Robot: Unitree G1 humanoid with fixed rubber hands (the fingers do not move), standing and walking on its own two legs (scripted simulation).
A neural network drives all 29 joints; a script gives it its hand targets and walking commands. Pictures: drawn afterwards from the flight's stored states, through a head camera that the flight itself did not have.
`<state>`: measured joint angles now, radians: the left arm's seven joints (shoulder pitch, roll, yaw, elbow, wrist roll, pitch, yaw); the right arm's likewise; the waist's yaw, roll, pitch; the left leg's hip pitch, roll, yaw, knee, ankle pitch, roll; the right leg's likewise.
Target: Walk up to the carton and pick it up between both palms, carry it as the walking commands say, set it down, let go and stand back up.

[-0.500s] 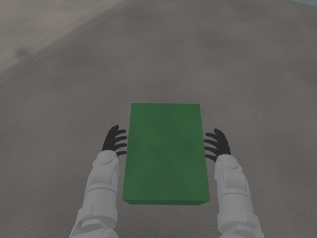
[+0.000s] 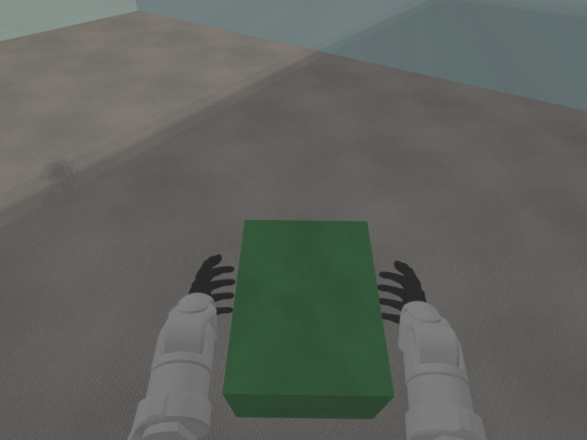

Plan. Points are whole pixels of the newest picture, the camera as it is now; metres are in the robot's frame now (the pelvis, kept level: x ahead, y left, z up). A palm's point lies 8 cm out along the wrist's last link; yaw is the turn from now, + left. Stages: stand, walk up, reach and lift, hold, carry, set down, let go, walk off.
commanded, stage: reach and lift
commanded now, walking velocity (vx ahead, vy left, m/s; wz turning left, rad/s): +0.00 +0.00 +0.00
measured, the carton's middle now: (305, 314) +0.34 +0.00 -0.05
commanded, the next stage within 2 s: hold in 1.00 s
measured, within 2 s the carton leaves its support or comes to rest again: neither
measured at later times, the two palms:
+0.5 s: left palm (195, 300) +0.29 +0.15 +0.06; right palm (413, 307) +0.29 -0.15 +0.06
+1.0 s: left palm (195, 301) +0.29 +0.15 +0.06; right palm (413, 306) +0.29 -0.15 +0.06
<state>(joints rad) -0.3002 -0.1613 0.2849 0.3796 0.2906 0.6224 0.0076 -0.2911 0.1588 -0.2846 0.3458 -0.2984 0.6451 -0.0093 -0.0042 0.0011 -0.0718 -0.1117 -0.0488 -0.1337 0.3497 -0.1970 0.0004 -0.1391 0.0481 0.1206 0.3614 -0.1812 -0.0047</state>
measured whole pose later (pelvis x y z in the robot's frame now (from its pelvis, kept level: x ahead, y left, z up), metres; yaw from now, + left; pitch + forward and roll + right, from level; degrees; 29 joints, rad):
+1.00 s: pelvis +0.00 +0.00 +0.00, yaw +0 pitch -6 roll +0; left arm -0.28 -0.16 0.25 0.26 0.31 0.76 -0.01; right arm -0.29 0.16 -0.24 0.26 -0.31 0.76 0.00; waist 0.00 0.00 -0.02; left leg -0.01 -0.04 -0.12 0.31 -0.19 0.00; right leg -0.04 0.05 0.11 0.32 -0.17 -0.01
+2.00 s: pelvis -0.01 +0.00 -0.01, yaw -1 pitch -3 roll +0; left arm -0.27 -0.15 0.23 0.20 0.28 0.77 0.00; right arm -0.27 0.15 -0.22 0.21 -0.29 0.76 -0.01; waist 0.01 0.00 -0.08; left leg -0.17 -0.04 -0.08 0.46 -0.25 0.00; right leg -0.20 0.05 0.12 0.47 -0.22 -0.01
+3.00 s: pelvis +0.01 -0.04 -0.02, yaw -48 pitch +6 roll -3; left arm -0.69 -0.08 0.22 -0.03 0.04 1.20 0.33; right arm -0.67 0.14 -0.30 -0.05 -0.16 1.17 -0.20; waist 0.07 0.02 0.09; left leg -0.21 0.16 0.22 0.61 -0.49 -0.04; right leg -0.65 0.02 -0.13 0.91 -0.34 0.02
